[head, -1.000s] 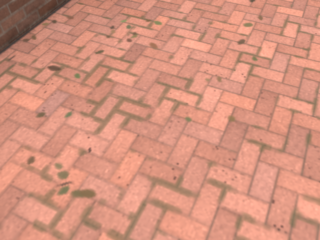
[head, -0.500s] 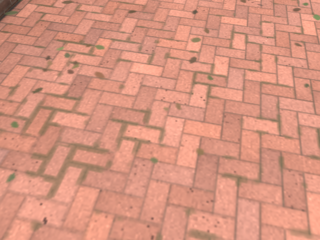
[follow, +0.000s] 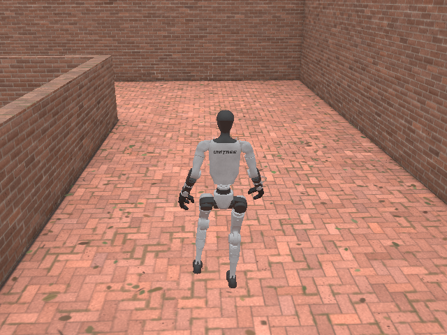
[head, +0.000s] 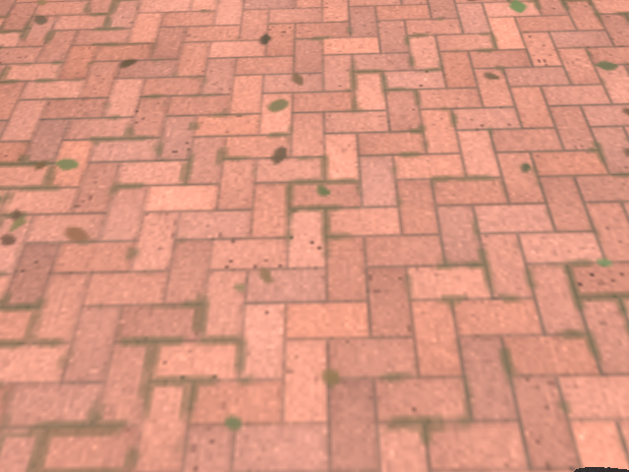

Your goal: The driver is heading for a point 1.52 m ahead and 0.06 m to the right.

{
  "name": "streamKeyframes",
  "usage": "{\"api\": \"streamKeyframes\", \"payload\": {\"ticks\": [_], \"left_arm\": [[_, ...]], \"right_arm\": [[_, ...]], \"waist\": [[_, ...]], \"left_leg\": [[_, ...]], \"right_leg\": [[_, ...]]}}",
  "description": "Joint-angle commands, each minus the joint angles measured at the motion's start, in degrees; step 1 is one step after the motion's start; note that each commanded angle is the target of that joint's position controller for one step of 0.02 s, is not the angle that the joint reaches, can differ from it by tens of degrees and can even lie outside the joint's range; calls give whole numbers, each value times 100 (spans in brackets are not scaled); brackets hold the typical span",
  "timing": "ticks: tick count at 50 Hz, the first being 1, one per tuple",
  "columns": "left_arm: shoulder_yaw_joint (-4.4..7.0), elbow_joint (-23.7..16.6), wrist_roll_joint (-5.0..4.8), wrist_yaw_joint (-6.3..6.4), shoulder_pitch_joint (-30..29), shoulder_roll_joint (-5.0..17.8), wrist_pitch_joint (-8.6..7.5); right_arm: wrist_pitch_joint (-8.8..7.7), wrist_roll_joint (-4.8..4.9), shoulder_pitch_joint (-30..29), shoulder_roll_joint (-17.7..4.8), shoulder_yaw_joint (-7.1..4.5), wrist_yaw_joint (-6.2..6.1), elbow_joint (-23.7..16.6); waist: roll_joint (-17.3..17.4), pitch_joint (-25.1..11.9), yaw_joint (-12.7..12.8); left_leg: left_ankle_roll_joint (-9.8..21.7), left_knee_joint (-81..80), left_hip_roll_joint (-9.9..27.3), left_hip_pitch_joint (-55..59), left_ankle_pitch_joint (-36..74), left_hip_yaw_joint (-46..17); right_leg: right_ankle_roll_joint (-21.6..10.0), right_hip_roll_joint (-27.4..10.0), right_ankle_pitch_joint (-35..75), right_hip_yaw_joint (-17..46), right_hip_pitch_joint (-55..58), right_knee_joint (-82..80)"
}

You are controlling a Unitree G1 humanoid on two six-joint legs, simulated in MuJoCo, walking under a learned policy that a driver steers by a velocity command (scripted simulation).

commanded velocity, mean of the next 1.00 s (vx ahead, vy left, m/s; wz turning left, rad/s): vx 0.50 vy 0.00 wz -0.30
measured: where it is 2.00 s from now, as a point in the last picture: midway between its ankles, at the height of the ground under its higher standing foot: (431, 236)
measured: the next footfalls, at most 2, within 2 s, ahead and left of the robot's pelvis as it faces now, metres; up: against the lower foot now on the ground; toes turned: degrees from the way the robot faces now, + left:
left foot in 0.24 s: +0.33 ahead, +0.15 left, +0.00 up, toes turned -12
right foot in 0.72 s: +0.51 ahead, -0.18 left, +0.00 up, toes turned -17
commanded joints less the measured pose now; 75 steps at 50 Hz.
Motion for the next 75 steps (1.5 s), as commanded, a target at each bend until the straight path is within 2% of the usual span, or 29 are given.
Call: {"api": "streamKeyframes", "payload": {"ticks": [1, 7, 11, 12, 13, 14, 15, 16, 19, 26, 33, 36, 37, 38, 39, 40, 43, 46, 52, 57, 60, 62, 63, 64, 65, 66, 67, 69, 75], "left_arm": [[284, -425, -35, 126, -176, 1030, -75], [293, -211, -94, 159, 262, 986, 14], [236, -266, -49, 173, 71, 780, 70], [106, -361, 16, 148, 66, 444, 53], [-13, -515, -95, 144, 853, 48, -1], [44, -430, -197, 165, 953, 587, -17], [141, -410, -172, 169, 374, 958, 4], [147, -466, -88, 178, -18, 954, 23], [117, -558, -57, 99, -257, 626, 8], [-99, -754, 18, -30, -1081, 213, -77], [-59, -998, -54, -159, -1883, 409, -151], [237, -511, 31, -82, -233, 934, -129], [351, -386, 124, 3, 672, 1429, -79], [349, -345, 85, -31, 749, 1609, -74], [210, -353, 23, -57, 554, 1106, -97], [141, -368, 1, -66, 205, 937, -121], [47, -387, 111, -109, -486, 608, -185], [85, -227, 66, -89, -488, 681, -299], [145, 147, 27, 30, -38, 923, -264], [187, 526, -46, 67, 420, 1039, -160], [222, 638, -52, 108, 380, 1124, -65], [159, 630, -10, 139, 288, 1008, 2], [20, 484, 137, 165, 409, 705, -1], [-146, 454, 66, 94, 1149, 70, -128], [-18, 521, -46, 63, 695, 723, -239], [54, 351, -170, 35, 135, 943, -307], [36, 297, -138, 67, -151, 876, -329], [66, 308, -17, 83, -174, 754, -266], [-4, 173, 60, 107, -680, 431, -100]], "right_arm": [[0, -21, -266, -261, -36, 2, -366], [-109, 113, -900, -464, -87, 120, -615], [-224, 86, 104, -778, -285, 99, -390], [-247, -19, 911, -1052, -372, 54, -315], [-175, -96, 1515, -1545, -486, 46, -161], [-138, 71, 1534, -1154, -422, 90, -116], [-110, 92, 1287, -712, -304, 76, -193], [-65, 37, 1038, -562, -241, 73, -196], [-58, -31, 799, -316, -138, 75, -60], [-45, 144, 1000, -769, -240, 56, 249], [147, 261, 1565, -1016, -269, 43, 618], [200, 231, 1494, -867, -182, -3, 625], [151, 59, 1578, -428, -18, -10, 413], [33, 91, 1979, -135, 91, 11, 369], [-27, 225, 1579, -718, -63, 52, 363], [-67, 290, 1182, -814, -92, 79, 241], [19, 143, 1093, -596, -99, 57, 290], [167, 109, 1033, -355, -53, 36, 283], [111, 97, -175, -161, 51, 120, -31], [53, 149, -840, -266, 57, 253, -309], [21, 136, -581, -438, -4, 294, -292], [21, 109, 772, -836, -224, 219, 101], [49, 62, 1771, -1274, -337, 156, 276], [76, 73, 1911, -1532, -384, 195, 379], [73, 171, 1793, -952, -234, 201, 308], [65, 153, 1412, -767, -173, 178, 251], [63, 103, 1045, -698, -149, 170, 187], [32, -13, 705, -448, -77, 175, 150], [-22, 62, 930, -668, -147, 82, 391]], "waist": [[-428, -273, -88], [-658, -252, 153], [-867, -626, -433], [-406, -1366, -787], [1346, -2116, -501], [1421, -1991, -568], [794, -1229, -741], [406, -784, -698], [496, -275, -394], [290, -156, -502], [395, -2, -626], [211, -1024, 292], [-732, -1864, 519], [-1852, -2374, 257], [-1211, -1794, 369], [-1019, -1100, 270], [-686, -516, -234], [-595, -378, -381], [-433, -8, -20], [-436, 157, 151], [-572, -52, -76], [-500, -939, -746], [250, -1843, -1030], [1767, -2418, -584], [1023, -2082, -863], [721, -1288, -815], [243, -871, -648], [308, -542, -331], [167, -188, -294]], "left_leg": [[-174, -1219, -220, 302, 1136, 177], [-32, -2568, -527, 803, 1676, -27], [402, -2993, -506, 2203, 1045, 68], [761, -2887, 326, 3593, 721, -692], [1718, -3312, 1676, 5544, -353, -3268], [1845, -3712, 1938, 5570, -1869, -4334], [1581, -3851, 1612, 4900, -1969, -3489], [1388, -3874, 1331, 4199, -1261, -2643], [1320, -4232, 779, 3008, 182, -1394], [1479, -4664, 678, 2837, 1393, -252], [1205, -4281, 947, 3445, 1842, -43], [810, -2173, 456, 2875, 3330, 550], [490, -134, -9, 1308, 1462, 847], [333, 1266, -749, -199, -1970, 323], [377, 1799, -397, -841, -1859, -70], [443, 1710, -152, -1012, -1305, 65], [340, 1021, 255, -235, -314, 87], [181, 542, 269, -137, 105, 144], [127, -1606, 52, -56, 1844, 306], [341, -2387, -109, -100, 1699, 284], [575, -2599, -294, 418, 1047, 441], [880, -2688, -502, 2439, 1112, 659], [1248, -2485, 612, 4182, 1353, -635], [2139, -3275, 1638, 5793, -148, -3390], [1950, -3697, 1504, 5592, -994, -3541], [1714, -3812, 1342, 4882, -842, -2704], [1606, -3929, 1141, 4112, -254, -2134], [1562, -4224, 828, 3126, 698, -1431], [1660, -4792, 654, 2714, 1541, -499]], "right_leg": [[-868, -1162, 1244, 1022, -254, -757], [-567, -1321, 311, 1629, 141, -229], [-255, -1138, 767, 1874, 262, 896], [-40, -804, 294, 1466, -318, 2346], [403, 52, -2171, 671, -2331, 4310], [485, -373, -2404, 711, -3256, 5243], [523, -589, -1850, 707, -3439, 5482], [541, -764, -1427, 504, -3283, 5394], [503, -1052, -935, 425, -2689, 4643], [607, -1190, 355, -89, -2426, 2368], [359, -903, 448, -364, -1818, 1061], [-59, -733, 526, -485, 809, 723], [-579, -2089, 388, 1299, 2614, 760], [-1264, -2924, -563, 3638, 3392, -70], [-1084, -2733, -1121, 3386, 3004, -260], [-904, -2512, -807, 2553, 2296, -359], [-758, -1973, 511, 1415, 743, -840], [-863, -1894, 1096, 897, 331, -1183], [-617, -1663, 1076, 148, 341, -1371], [-511, -2012, 1113, 199, 1142, -1067], [-343, -2114, 2177, 204, 1583, -527], [-68, -1652, 3398, -179, 1189, 1119], [150, -1261, 1656, -450, 1, 2990], [491, -215, -2214, -178, -2223, 4724], [428, -510, -2387, 462, -2858, 5286], [354, -787, -1853, 308, -3171, 5265], [362, -1076, -1325, 133, -2995, 5015], [422, -1373, -766, 132, -2455, 4537], [716, -1495, 327, -9, -2661, 3154]]}}
Keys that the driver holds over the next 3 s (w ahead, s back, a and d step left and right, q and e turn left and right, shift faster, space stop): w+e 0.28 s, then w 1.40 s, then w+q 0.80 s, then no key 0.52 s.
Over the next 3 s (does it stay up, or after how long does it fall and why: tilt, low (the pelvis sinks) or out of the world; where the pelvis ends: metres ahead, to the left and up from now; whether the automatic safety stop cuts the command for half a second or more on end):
stays up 1.52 -0.22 -0.01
